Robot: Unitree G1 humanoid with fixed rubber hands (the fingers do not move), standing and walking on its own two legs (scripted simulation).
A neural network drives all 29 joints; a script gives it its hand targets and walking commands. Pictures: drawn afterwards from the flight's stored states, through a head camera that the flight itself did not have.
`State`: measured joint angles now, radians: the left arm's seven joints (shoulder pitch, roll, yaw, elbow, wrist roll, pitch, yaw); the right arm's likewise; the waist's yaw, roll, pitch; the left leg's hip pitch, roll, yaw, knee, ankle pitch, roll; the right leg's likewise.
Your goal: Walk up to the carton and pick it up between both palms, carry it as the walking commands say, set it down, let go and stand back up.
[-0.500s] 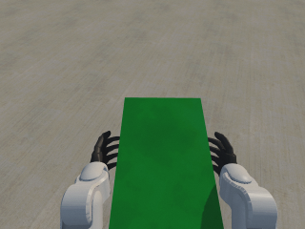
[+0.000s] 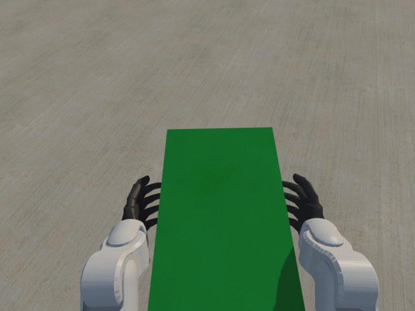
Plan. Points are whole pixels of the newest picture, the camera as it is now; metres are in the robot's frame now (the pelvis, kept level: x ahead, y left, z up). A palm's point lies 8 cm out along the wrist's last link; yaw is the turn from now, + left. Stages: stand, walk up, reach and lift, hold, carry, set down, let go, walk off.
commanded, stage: carry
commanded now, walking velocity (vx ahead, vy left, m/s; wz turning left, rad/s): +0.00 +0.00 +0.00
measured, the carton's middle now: (220, 227) +0.26 +0.00 +0.02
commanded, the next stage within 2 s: none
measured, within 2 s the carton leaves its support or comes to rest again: neither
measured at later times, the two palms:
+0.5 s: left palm (158, 113) +0.50 +0.14 +0.10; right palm (283, 110) +0.50 -0.14 +0.10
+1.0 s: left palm (170, 100) +0.56 +0.12 +0.09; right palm (286, 97) +0.56 -0.16 +0.08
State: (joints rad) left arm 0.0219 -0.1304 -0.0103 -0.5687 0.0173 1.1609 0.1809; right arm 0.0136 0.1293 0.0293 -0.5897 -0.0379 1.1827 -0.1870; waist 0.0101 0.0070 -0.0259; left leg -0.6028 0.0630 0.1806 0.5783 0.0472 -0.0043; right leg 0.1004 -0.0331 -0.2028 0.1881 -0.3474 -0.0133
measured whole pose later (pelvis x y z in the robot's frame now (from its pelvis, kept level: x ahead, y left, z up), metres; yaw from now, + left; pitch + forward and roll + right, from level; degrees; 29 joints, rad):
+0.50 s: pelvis +0.26 +0.00 +0.00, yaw +0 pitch +3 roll +0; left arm -0.03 -0.13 -0.01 -0.49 0.04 1.20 0.18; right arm -0.02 0.13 0.00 -0.51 -0.04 1.20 -0.18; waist 0.00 0.01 -0.10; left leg -0.18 0.04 0.20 0.47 -0.31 0.02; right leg -0.33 -0.06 -0.15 0.48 -0.19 -0.01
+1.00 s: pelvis +0.31 -0.02 -0.01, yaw +0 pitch +5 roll +0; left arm -0.05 -0.13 0.01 -0.46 0.03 1.20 0.18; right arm -0.04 0.13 -0.01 -0.48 -0.04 1.21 -0.19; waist -0.01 0.01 -0.11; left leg -0.16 0.07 0.19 0.53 -0.39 -0.03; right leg -0.31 -0.04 -0.14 0.57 -0.32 -0.02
